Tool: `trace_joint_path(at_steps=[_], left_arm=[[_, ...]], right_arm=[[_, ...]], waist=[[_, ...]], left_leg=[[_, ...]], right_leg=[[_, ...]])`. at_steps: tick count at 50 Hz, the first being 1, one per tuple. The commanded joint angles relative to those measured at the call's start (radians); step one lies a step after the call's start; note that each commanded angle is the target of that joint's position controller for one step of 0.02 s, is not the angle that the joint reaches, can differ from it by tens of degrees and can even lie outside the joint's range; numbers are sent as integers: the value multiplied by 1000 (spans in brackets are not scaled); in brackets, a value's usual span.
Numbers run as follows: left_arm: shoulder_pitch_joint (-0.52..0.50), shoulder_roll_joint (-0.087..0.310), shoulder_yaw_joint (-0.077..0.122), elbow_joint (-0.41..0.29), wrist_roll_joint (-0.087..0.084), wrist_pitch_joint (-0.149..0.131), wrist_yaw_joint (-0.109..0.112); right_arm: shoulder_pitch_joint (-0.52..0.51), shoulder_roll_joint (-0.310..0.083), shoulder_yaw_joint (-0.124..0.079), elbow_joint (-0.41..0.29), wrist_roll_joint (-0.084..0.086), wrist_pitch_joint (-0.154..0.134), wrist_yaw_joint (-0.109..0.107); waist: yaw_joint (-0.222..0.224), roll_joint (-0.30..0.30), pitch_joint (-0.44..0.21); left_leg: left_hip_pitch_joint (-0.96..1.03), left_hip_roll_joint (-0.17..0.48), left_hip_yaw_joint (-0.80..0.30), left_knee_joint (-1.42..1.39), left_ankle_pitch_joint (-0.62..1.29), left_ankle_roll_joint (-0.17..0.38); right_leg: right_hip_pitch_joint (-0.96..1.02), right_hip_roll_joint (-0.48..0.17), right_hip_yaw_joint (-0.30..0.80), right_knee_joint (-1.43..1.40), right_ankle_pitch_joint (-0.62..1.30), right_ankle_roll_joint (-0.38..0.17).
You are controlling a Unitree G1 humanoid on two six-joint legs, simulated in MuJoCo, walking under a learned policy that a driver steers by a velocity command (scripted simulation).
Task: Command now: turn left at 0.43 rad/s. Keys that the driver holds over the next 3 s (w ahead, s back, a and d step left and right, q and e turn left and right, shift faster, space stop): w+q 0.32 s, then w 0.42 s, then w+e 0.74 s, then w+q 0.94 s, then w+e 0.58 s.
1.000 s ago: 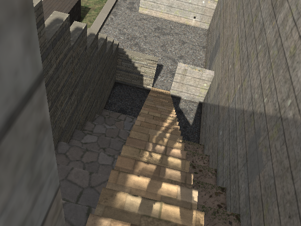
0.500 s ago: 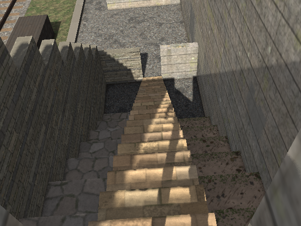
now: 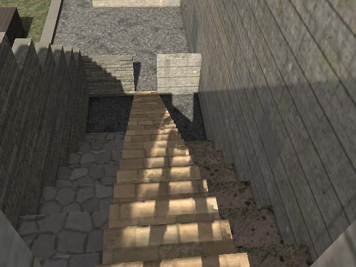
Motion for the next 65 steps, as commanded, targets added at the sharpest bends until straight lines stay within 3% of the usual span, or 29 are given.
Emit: trace_joint_path(at_steps=[1,8,12,14,15,19,20,21,22,23,24,25,28,31,34,35,38,39,40,41,42,43,46,47,50,56,58,63,65], left_arm=[[15,126,93,-38,26,70,31],[-91,82,88,-95,50,71,47],[-133,109,103,-124,43,39,-43],[-121,96,103,-106,48,30,-64],[-57,-50,17,-42,79,-39,-67],[200,7,26,106,54,-114,-62],[222,15,16,99,48,-127,-64],[129,197,38,24,15,-153,-83],[93,146,40,1,33,-166,-82],[14,53,4,-9,16,-171,-93],[189,229,119,55,-20,-99,-96],[158,253,119,84,-1,-53,-90],[151,17,49,121,21,-45,-47],[236,52,61,181,-28,-43,-44],[260,29,55,217,32,-4,-42],[259,-79,-23,232,137,-112,-78],[99,87,-8,181,25,-155,-70],[297,139,37,245,8,-114,-43],[341,114,30,263,8,-94,-28],[301,-11,-38,207,122,-154,-69],[212,-16,-37,161,109,-162,-86],[122,23,-9,147,101,-152,-83],[77,-66,-41,137,75,-114,-59],[433,46,43,279,-49,-12,-74],[323,-68,0,254,-41,41,-72],[94,4,67,255,-49,-23,-63],[-21,50,79,207,-53,-29,-65],[-139,3,96,186,-25,-23,-83],[97,53,131,247,-20,-17,-82]], right_arm=[[-27,-178,-63,-77,-12,-7,-43],[85,-197,-94,-77,24,-45,-112],[64,-209,-104,-99,41,-74,-132],[76,-213,-107,-93,26,-97,-139],[-295,-104,-30,-201,-82,-162,-86],[-231,-118,-43,-188,-60,-188,-82],[-121,1,-14,-155,-75,-191,-71],[-23,89,15,-170,-80,-197,-81],[-65,-35,-9,-123,-77,-206,-94],[-124,-58,-11,-97,-69,-204,-119],[12,-207,-69,-106,106,-153,-82],[-76,-143,-51,-131,106,-136,-72],[-176,-9,-7,-206,23,-100,-59],[-332,-21,3,-261,18,-88,-52],[-290,-39,0,-258,31,-73,-53],[-370,72,45,-269,-121,-103,-23],[-233,-41,6,-186,-84,-142,-16],[-122,-96,-19,-170,-25,-96,-84],[16,-105,-25,-142,-28,-88,-113],[-8,-161,-18,-135,-7,-133,-55],[139,-131,-17,-95,-47,-142,-29],[129,-143,-45,-58,-86,-165,-26],[-100,43,5,-119,-30,-178,-23],[96,-139,-93,9,73,-91,7],[26,-147,-108,18,19,-52,-12],[206,-66,-114,203,23,-128,-43],[15,-27,-80,151,13,-122,-69],[78,-48,-44,142,44,-91,-126],[8,-67,-34,142,68,-70,-127]], waist=[[17,220,8],[-17,264,19],[-4,286,17],[-8,270,61],[59,222,115],[97,-15,-5],[55,-63,-103],[-36,-290,-52],[-1,-154,83],[-24,-78,77],[23,291,63],[-4,153,140],[48,-16,53],[129,-49,30],[126,-136,14],[58,8,50],[-27,33,-11],[-8,-83,-32],[-61,-100,-94],[-44,371,-290],[-107,373,-313],[-90,109,-48],[15,107,-7],[100,-33,52],[96,186,156],[-20,144,141],[-9,82,161],[-143,195,187],[-39,201,78]], left_leg=[[122,242,-385,-255,445,162],[228,198,-417,-247,360,155],[186,243,-608,-399,-320,130],[146,209,-541,-403,-222,111],[-40,216,-503,-346,-106,84],[-215,15,-366,54,-200,78],[-263,-96,-269,328,-148,19],[-645,-187,-216,560,-222,-61],[-752,-71,-299,762,-138,-63],[-750,-26,-264,833,-56,-67],[-563,26,-227,603,66,-23],[-550,45,-196,462,169,-12],[-363,87,-74,256,272,11],[-353,42,30,105,290,71],[-275,44,32,141,192,79],[-169,78,-38,211,212,28],[11,9,28,55,147,29],[126,-60,96,-12,61,97],[335,-1,19,-24,201,151],[718,224,-224,-8,559,342],[695,373,-584,-162,469,439],[342,369,-428,-178,267,303],[64,301,-214,-281,242,244],[19,259,-212,-331,67,233],[-53,259,-85,-351,190,183],[434,323,-118,-124,157,146],[141,263,77,-12,57,56],[-4,260,205,162,-115,-7],[-60,285,208,404,-72,-14]], right_leg=[[-124,-14,17,54,79,-44],[-115,68,11,-86,149,-62],[-98,36,30,-171,209,-49],[-6,41,21,-310,189,-65],[73,-46,-10,-213,79,4],[483,5,-166,-509,200,27],[576,-80,-35,-486,176,-89],[597,-422,663,-721,215,-423],[449,-463,828,-784,48,-433],[388,-407,638,-760,-124,-344],[368,-356,494,-796,-99,-214],[353,-288,383,-824,16,-169],[426,-188,78,-719,954,-88],[498,-146,-19,-695,871,-106],[457,-142,-29,-689,693,-140],[198,-264,93,-803,516,-253],[243,-204,17,-706,507,-227],[410,-106,-82,-538,970,-155],[331,-109,-80,-349,1108,-120],[-109,-20,-77,-35,500,-51],[-297,88,-50,319,-209,9],[-318,12,49,421,-97,-17],[-240,-71,13,371,68,28],[-66,-103,74,97,198,31],[30,-75,31,-103,307,-4],[-448,-113,146,-120,511,-121],[-238,-81,19,-355,892,-88],[65,-12,-142,-501,1020,-46],[264,-7,-171,-308,1012,-79]])
Next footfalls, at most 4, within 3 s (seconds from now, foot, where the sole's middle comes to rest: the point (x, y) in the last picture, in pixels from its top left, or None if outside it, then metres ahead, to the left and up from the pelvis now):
0.38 right None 0.08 -0.15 -0.76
0.80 left None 0.21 0.09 -0.76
1.36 right None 0.49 -0.13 -0.95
2.16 left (161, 252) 0.70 0.04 -1.14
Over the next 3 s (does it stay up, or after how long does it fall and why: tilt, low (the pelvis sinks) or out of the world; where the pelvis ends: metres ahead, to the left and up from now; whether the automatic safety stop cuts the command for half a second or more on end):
stays up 0.92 -0.04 -0.56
